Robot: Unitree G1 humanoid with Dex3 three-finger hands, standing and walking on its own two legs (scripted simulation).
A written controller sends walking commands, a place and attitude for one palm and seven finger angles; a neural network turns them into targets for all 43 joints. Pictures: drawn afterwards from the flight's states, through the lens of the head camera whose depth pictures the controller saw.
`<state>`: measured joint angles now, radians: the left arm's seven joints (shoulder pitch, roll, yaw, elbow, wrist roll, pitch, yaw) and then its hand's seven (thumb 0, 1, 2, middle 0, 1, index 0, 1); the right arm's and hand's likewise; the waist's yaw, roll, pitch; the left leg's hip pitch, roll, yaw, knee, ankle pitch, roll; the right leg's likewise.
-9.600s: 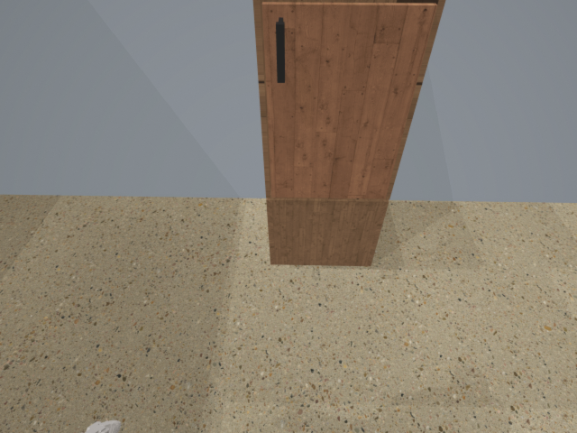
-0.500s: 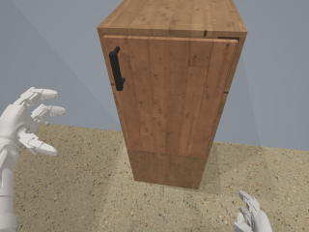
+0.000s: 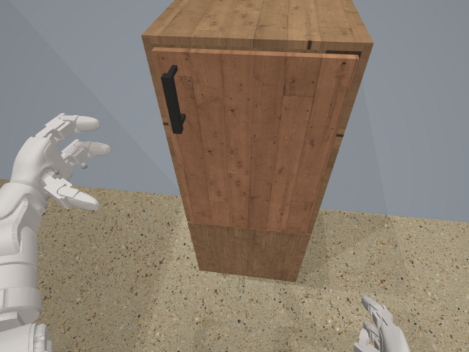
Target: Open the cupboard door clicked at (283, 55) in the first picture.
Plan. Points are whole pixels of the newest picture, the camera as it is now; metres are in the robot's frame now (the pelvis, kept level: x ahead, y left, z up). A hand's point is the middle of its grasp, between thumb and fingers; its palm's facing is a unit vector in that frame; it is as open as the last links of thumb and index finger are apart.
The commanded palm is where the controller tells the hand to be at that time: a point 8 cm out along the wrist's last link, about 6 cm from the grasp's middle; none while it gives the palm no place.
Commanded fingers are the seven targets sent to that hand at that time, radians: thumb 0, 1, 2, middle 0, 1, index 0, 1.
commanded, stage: move the hooked fingers beside the handle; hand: left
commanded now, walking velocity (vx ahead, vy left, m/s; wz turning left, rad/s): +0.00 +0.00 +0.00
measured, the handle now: (175, 100) +0.56 +0.17 +0.16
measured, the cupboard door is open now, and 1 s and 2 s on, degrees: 0 0 0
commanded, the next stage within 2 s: none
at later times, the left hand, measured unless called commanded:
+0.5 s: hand (108, 139) +0.41 +0.26 +0.17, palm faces -0.04 -1.00 -0.01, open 13.9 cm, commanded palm +0.39 +0.30 +0.17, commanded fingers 0.00 -0.50 0.30 -0.30 -1.20 -0.30 -1.20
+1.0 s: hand (130, 118) +0.47 +0.23 +0.17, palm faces -0.05 -1.00 +0.02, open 13.9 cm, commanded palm +0.46 +0.29 +0.16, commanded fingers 0.00 -0.50 0.30 -0.30 -1.20 -0.30 -1.20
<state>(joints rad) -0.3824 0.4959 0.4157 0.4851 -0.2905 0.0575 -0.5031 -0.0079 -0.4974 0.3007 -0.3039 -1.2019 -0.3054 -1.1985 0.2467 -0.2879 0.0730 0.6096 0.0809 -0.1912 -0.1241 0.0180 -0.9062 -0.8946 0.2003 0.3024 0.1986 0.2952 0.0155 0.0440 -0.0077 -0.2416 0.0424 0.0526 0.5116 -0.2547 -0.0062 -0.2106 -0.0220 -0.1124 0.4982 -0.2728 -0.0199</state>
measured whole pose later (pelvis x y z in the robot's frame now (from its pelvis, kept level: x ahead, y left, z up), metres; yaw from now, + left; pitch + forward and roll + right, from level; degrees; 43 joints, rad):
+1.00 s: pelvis +0.01 +0.02 -0.01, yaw -2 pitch +7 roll -1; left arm -0.84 0.56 0.41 1.05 -0.17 -0.11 -0.42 -0.01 -0.50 0.30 -0.30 -1.20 -0.30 -1.20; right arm 0.36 -0.30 0.05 0.66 0.05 -0.08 -0.09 0.01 -0.91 -0.89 0.20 0.30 0.20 0.30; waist -0.09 0.02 -0.04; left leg -0.40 0.04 0.08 0.57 -0.29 0.02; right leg -0.38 -0.03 -0.08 0.54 -0.28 0.00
